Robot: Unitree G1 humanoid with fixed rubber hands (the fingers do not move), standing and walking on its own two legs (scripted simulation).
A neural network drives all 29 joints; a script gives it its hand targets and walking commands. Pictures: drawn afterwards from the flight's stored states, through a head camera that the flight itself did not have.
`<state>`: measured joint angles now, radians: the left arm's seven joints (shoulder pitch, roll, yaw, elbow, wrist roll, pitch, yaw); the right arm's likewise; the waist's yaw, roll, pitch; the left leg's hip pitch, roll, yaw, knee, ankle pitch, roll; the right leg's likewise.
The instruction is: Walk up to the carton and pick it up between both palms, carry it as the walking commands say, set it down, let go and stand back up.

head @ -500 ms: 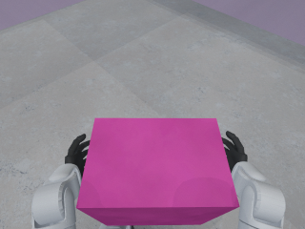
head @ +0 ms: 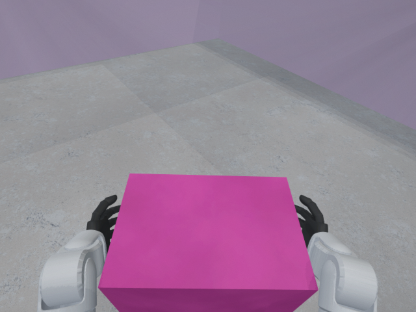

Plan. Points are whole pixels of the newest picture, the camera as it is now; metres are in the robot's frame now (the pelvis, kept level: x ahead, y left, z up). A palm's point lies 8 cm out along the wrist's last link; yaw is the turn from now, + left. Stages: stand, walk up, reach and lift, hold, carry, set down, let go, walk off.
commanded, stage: carry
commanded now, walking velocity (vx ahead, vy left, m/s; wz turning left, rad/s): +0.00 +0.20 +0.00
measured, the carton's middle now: (205, 259) +0.23 +0.01 +0.01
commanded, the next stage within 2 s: none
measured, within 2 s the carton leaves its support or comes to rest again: neither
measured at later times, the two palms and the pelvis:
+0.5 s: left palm (42, 288) +0.15 +0.25 +0.07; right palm (291, 287) +0.15 -0.12 +0.09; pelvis -0.09 +0.08 -0.01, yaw +0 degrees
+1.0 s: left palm out of the picture +0.10 +0.34 +0.07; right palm out of the picture +0.09 -0.03 +0.06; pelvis -0.14 +0.18 +0.00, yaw -1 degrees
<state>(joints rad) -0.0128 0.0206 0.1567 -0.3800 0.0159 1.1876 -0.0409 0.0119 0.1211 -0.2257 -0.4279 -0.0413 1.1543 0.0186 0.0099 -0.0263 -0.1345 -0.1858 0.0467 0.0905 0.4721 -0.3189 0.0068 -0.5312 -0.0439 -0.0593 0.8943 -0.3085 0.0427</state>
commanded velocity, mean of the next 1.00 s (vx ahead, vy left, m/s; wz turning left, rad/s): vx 0.00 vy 0.17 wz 0.00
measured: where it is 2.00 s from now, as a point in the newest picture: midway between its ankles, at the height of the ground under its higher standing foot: outside the picture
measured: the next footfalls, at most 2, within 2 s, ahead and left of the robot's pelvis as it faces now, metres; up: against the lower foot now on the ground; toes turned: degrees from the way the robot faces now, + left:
right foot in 0.16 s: -0.02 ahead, -0.11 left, +0.00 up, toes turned -9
left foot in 0.54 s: -0.07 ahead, +0.24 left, +0.00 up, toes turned +6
